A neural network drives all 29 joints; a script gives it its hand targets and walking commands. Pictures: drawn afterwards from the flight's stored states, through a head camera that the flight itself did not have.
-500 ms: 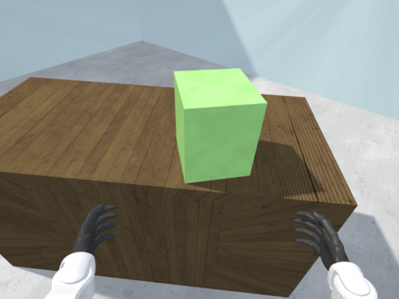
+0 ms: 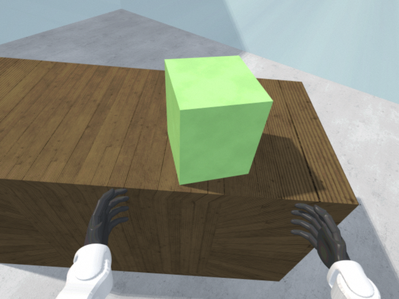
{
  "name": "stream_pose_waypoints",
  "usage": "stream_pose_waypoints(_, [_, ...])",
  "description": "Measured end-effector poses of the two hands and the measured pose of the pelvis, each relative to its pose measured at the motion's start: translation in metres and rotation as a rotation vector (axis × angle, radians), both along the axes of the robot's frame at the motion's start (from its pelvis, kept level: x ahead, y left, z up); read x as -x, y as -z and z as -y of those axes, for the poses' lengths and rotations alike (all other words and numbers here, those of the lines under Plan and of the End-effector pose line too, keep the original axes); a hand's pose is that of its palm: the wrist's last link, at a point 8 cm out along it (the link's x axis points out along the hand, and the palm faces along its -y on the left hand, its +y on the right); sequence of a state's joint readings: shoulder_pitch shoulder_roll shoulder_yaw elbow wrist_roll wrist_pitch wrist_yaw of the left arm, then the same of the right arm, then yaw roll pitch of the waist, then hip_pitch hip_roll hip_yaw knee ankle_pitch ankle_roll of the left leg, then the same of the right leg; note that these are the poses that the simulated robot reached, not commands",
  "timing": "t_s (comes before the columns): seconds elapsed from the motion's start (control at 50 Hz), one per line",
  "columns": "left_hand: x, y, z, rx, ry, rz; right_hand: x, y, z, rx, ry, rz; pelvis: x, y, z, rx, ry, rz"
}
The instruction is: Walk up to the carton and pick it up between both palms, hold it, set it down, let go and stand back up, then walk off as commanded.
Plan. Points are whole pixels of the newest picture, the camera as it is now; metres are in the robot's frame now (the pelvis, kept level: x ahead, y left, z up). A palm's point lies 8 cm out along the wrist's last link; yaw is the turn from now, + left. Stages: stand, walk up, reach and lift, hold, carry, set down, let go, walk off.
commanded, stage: reach and lift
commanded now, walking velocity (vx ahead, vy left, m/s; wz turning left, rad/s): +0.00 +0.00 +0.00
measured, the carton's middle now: (209, 120) +0.55 -0.03 +0.06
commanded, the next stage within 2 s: none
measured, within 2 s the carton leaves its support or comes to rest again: neither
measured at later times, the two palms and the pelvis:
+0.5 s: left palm (119, 192) +0.28 +0.15 +0.10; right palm (322, 191) +0.31 -0.24 +0.09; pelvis +0.00 -0.03 +0.00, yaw -1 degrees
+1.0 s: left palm (120, 152) +0.34 +0.15 +0.14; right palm (309, 162) +0.36 -0.22 +0.11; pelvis -0.01 -0.02 +0.00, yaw -1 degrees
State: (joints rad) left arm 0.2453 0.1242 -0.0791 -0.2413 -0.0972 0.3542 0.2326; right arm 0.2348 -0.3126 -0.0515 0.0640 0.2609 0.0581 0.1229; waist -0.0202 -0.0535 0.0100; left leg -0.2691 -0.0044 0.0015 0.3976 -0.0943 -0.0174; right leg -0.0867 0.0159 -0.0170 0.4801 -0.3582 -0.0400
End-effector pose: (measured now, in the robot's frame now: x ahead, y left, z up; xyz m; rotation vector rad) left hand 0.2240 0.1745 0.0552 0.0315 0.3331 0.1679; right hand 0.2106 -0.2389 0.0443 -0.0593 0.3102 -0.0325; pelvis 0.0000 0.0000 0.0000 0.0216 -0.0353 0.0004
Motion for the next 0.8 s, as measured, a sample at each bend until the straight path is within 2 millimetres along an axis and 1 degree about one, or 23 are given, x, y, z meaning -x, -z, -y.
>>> stream_pose_waypoints(0.1, [-0.005, -0.004, 0.014, -0.004, 0.004, 0.011, -0.003, -0.002, 0.014, -0.012, 0.014, 0.016, -0.003, 0.000, 0.013, -0.004, 0.005, -0.005])
stream_pose_waypoints(0.18, [-0.011, -0.009, 0.025, -0.007, 0.011, 0.029, -0.007, -0.008, 0.025, -0.002, 0.051, 0.039, -0.003, 0.000, 0.022, -0.007, 0.009, -0.005])
stream_pose_waypoints(0.26, [-0.022, -0.021, 0.034, -0.012, 0.023, 0.051, -0.020, -0.015, 0.029, 0.002, 0.071, 0.050, -0.003, 0.000, 0.028, -0.011, 0.010, -0.004])
stream_pose_waypoints(0.32, [-0.033, -0.032, 0.040, -0.016, 0.036, 0.071, -0.036, -0.023, 0.026, -0.001, 0.065, 0.066, -0.003, 0.000, 0.031, -0.014, 0.010, -0.005])
stream_pose_waypoints(0.4, [-0.047, -0.044, 0.042, -0.022, 0.042, 0.082, -0.063, -0.037, 0.014, -0.003, 0.030, 0.095, -0.003, 0.000, 0.033, -0.016, 0.010, -0.005])
stream_pose_waypoints(0.46, [-0.056, -0.046, 0.036, -0.023, 0.028, 0.064, -0.085, -0.045, 0.005, -0.004, 0.006, 0.103, -0.002, -0.001, 0.033, -0.016, 0.011, -0.004])
stream_pose_waypoints(0.52, [-0.062, -0.046, 0.023, -0.020, -0.008, 0.043, -0.101, -0.047, -0.003, -0.007, -0.002, 0.097, -0.003, -0.001, 0.032, -0.015, 0.011, -0.004])
stream_pose_waypoints(0.58, [-0.065, -0.041, 0.013, -0.014, -0.034, 0.014, -0.112, -0.046, -0.009, -0.010, -0.003, 0.085, -0.004, -0.001, 0.030, -0.012, 0.011, -0.006])
stream_pose_waypoints(0.68, [-0.071, -0.039, 0.010, -0.005, -0.021, 0.000, -0.119, -0.045, -0.014, -0.007, 0.003, 0.070, -0.005, -0.002, 0.025, -0.007, 0.011, -0.008])
stream_pose_waypoints(0.74, [-0.078, -0.047, 0.012, -0.004, -0.005, 0.022, -0.121, -0.050, -0.016, -0.007, 0.006, 0.086, -0.004, -0.002, 0.022, -0.005, 0.011, -0.007])
stream_pose_waypoints(0.8, [-0.088, -0.063, 0.016, -0.004, 0.017, 0.076, -0.126, -0.056, -0.017, -0.007, 0.012, 0.097, -0.001, -0.002, 0.020, -0.006, 0.009, -0.005])
